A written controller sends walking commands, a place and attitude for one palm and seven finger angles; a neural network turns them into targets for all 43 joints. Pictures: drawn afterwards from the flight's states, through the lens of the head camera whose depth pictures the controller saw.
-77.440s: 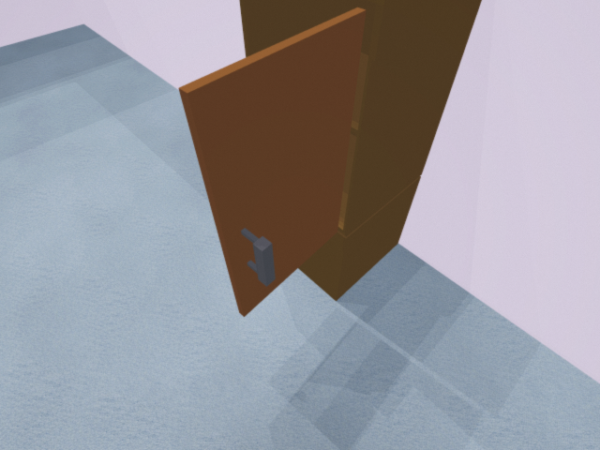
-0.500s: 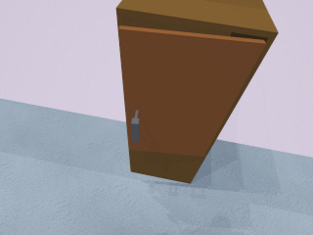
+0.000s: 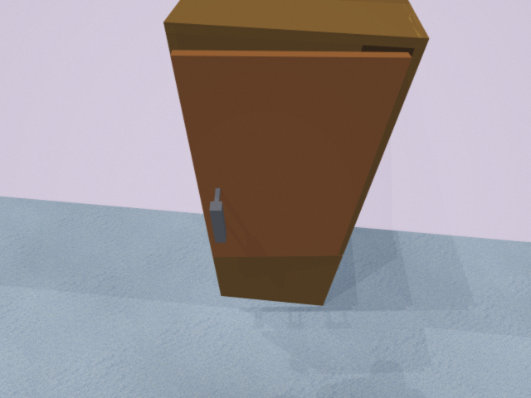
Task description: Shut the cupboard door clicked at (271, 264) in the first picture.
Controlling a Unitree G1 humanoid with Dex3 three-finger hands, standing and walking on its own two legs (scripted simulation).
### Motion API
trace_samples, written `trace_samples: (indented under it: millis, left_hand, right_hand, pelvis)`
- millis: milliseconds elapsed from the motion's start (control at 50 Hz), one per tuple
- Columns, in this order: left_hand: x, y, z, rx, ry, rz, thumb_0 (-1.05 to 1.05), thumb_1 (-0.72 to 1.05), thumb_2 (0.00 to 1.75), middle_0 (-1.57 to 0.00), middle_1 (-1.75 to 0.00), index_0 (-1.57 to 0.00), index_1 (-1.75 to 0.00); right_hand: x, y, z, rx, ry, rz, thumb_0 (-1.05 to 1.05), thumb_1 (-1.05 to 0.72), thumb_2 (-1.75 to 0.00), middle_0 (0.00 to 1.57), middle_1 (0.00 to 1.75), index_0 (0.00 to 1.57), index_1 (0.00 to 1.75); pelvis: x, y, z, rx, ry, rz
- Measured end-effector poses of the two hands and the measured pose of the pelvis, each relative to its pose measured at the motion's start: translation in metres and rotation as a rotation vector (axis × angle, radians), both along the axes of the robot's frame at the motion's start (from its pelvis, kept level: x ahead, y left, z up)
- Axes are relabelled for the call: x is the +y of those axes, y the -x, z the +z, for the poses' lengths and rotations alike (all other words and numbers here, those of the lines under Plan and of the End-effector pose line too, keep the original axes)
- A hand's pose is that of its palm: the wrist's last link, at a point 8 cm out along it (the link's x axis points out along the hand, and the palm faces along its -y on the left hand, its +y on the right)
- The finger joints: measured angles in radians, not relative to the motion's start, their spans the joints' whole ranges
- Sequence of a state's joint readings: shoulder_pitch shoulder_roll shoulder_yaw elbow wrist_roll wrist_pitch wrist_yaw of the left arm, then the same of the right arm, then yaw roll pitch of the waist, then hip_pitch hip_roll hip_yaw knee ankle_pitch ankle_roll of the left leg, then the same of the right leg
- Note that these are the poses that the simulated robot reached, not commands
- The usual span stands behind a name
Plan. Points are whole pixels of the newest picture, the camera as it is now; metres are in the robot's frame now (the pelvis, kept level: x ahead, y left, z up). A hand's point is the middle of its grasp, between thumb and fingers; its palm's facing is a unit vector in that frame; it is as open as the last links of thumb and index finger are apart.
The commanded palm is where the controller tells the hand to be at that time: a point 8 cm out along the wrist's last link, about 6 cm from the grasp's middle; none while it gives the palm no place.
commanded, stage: look again from close up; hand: left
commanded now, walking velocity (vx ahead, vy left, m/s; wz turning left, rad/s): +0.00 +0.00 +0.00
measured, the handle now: (219, 215) +0.50 +0.13 -0.11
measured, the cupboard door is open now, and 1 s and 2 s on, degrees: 7 7 7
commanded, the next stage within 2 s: shuffle to correct the standing spot in 0.40 s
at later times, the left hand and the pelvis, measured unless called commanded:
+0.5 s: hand out of the picture +0.04 +0.19 -0.17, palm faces -0.02 -0.97 -0.25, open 7.3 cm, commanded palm none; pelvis +0.01 -0.01 +0.00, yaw -1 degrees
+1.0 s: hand out of the picture +0.03 +0.13 -0.19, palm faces +0.07 -0.98 -0.17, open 7.3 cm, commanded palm none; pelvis +0.07 -0.04 -0.02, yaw +2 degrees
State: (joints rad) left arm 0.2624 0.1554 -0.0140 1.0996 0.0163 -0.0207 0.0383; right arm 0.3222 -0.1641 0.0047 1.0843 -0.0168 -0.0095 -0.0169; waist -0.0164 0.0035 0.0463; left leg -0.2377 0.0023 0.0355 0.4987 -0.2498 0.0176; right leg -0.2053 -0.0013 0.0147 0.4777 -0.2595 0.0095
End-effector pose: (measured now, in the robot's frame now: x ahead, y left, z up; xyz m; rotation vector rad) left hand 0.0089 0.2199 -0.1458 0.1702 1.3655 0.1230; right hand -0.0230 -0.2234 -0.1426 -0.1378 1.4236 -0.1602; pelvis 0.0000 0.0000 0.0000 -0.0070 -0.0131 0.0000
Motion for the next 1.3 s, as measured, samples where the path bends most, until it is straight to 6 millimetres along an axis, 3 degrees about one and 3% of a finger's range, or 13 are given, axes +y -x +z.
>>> trace_samples:
  millis: [180,560,680,820,940,1020,1120,1180,1300]
  left_hand:
    - [0.014,-0.005,0.009,-0.032,-0.048,-0.001,0.00,0.91,0.90,-0.20,-0.30,-0.20,-0.30]
    - [0.015,-0.032,0.011,-0.053,-0.060,-0.018,0.00,0.91,0.90,-0.20,-0.30,-0.20,-0.30]
    - [0.004,-0.036,0.004,-0.041,-0.035,-0.005,0.00,0.91,0.90,-0.20,-0.30,-0.20,-0.30]
    - [-0.017,-0.028,-0.006,0.021,0.000,0.037,0.00,0.91,0.90,-0.20,-0.30,-0.20,-0.30]
    - [-0.036,-0.020,-0.012,0.087,0.013,0.072,0.00,0.91,0.90,-0.20,-0.30,-0.20,-0.30]
    - [-0.045,-0.013,-0.017,0.113,0.027,0.116,0.00,0.91,0.90,-0.20,-0.30,-0.20,-0.30]
    - [-0.053,-0.007,-0.029,0.180,0.067,0.131,0.00,0.91,0.90,-0.20,-0.30,-0.20,-0.30]
    - [-0.054,-0.021,-0.026,0.194,0.074,0.099,0.00,0.91,0.90,-0.20,-0.30,-0.20,-0.30]
    - [-0.056,-0.084,-0.011,0.052,0.056,0.086,0.00,0.91,0.90,-0.20,-0.30,-0.20,-0.30]
  right_hand:
    - [0.013,-0.023,-0.013,-0.076,-0.047,0.028,0.01,-0.92,-0.90,0.20,0.30,0.20,0.30]
    - [-0.038,-0.073,0.004,-0.140,0.053,0.061,0.01,-0.91,-0.90,0.20,0.30,0.20,0.30]
    - [-0.037,-0.080,0.003,-0.119,0.048,0.071,0.01,-0.91,-0.90,0.20,0.30,0.20,0.30]
    - [-0.031,-0.083,-0.006,-0.062,0.014,0.065,0.01,-0.90,-0.90,0.20,0.30,0.20,0.30]
    - [-0.040,-0.090,-0.014,-0.025,0.022,0.044,0.01,-0.91,-0.90,0.20,0.30,0.20,0.30]
    - [-0.047,-0.107,-0.011,-0.005,0.052,0.065,0.01,-0.91,-0.90,0.20,0.30,0.20,0.30]
    - [-0.049,-0.144,-0.005,-0.083,0.095,0.077,0.01,-0.91,-0.90,0.20,0.30,0.20,0.30]
    - [-0.051,-0.153,0.006,-0.129,0.103,0.062,0.01,-0.91,-0.90,0.20,0.30,0.20,0.30]
    - [-0.070,-0.144,0.020,-0.078,0.105,0.066,0.00,-0.92,-0.90,0.20,0.30,0.20,0.30]
  pelvis:
    - [0.004,-0.001,-0.003,-0.009,-0.017,-0.001]
    - [-0.011,-0.011,0.001,-0.001,-0.023,-0.014]
    - [-0.017,-0.021,-0.001,0.006,-0.022,0.004]
    - [-0.028,-0.041,-0.007,0.021,-0.021,0.016]
    - [-0.041,-0.058,-0.013,0.034,-0.007,0.019]
    - [-0.044,-0.068,-0.015,0.033,0.004,0.043]
    - [-0.043,-0.081,-0.020,0.025,0.005,0.024]
    - [-0.047,-0.087,-0.013,0.022,0.010,0.007]
    - [-0.063,-0.093,0.002,0.029,0.037,0.014]
